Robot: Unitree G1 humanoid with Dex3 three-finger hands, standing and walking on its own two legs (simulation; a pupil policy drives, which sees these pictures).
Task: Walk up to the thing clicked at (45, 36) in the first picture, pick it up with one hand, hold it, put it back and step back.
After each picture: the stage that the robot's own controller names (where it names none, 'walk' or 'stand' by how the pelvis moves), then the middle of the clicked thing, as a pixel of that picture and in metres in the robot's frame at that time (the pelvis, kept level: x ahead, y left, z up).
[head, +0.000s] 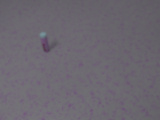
stand; (45, 43) +1.35 +0.47 -0.66
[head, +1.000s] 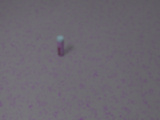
walk; (60, 46) +1.27 +0.24 -0.64
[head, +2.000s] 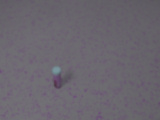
walk; (57, 78) +0.80 +0.22 -0.64
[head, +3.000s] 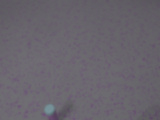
walk; (52, 116) +0.50 +0.27 -0.63
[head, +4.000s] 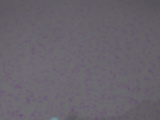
stand; out of the picture +0.42 +0.22 -0.65
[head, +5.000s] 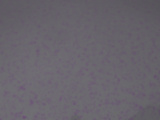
stand; out of the picture +0.41 +0.20 -0.65
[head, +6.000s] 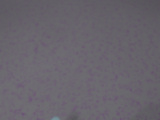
stand; out of the picture +0.43 +0.21 -0.66
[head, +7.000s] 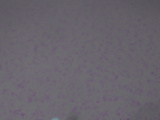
stand; out of the picture +0.42 +0.21 -0.66
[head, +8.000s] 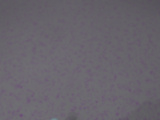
stand; out of the picture +0.41 +0.22 -0.66
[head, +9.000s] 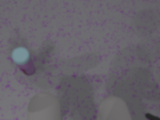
go down; (25, 63) +0.46 +0.27 -0.35
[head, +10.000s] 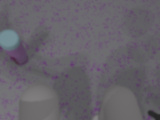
go down; (16, 50) +0.47 +0.30 -0.26
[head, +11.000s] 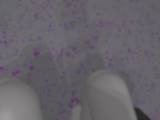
close in; out of the picture +0.43 +0.35 -0.16
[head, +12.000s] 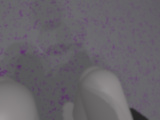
close; out of the picture +0.43 +0.34 -0.15
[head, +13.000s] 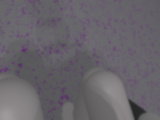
lift; out of the picture +0.39 +0.33 -0.16
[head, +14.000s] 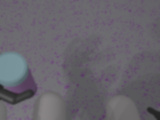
lift; (20, 81) +0.32 +0.22 -0.02
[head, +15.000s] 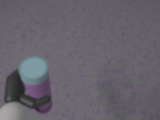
hold; (39, 90) +0.32 +0.16 +0.04
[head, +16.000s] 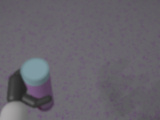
hold; (41, 89) +0.32 +0.16 +0.03
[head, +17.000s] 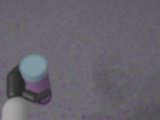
crouch; (39, 84) +0.35 +0.16 +0.00
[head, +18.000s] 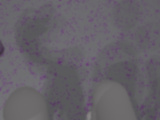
lower; out of the picture +0.47 +0.28 -0.05
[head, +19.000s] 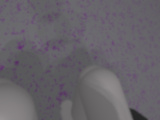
lower; out of the picture +0.42 +0.34 -0.15
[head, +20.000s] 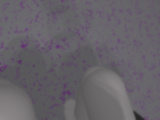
lower; out of the picture +0.41 +0.33 -0.16
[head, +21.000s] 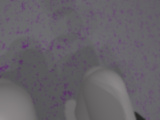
lower; out of the picture +0.40 +0.33 -0.16
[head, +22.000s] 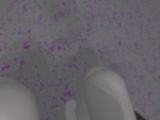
lower; out of the picture +0.40 +0.32 -0.16
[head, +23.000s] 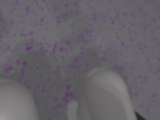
open; out of the picture +0.41 +0.30 -0.16
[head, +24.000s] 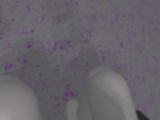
stand; out of the picture +0.40 +0.31 -0.16
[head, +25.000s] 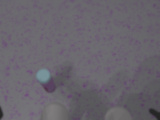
walk; (47, 82) +0.44 +0.23 -0.41
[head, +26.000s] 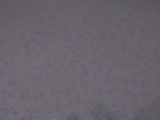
stand; out of the picture +0.40 +0.20 -0.60
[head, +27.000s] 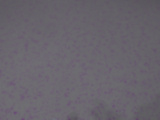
stand; out of the picture +0.39 +0.20 -0.60
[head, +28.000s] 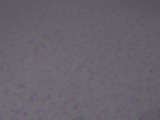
stand; out of the picture +0.41 +0.18 -0.65
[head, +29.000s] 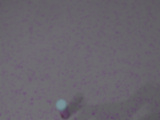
walk; (63, 110) +0.44 +0.19 -0.63
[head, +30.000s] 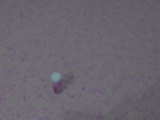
walk; (57, 84) +0.64 +0.19 -0.64
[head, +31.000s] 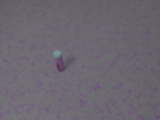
walk; (59, 62) +0.95 +0.32 -0.63
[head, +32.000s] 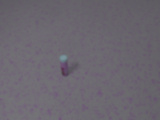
stand; (64, 66) +1.02 +0.23 -0.65
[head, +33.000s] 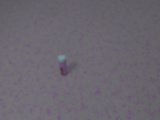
stand; (63, 66) +1.02 +0.25 -0.66
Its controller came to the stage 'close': yes
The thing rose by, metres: 0.67
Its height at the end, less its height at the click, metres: +0.00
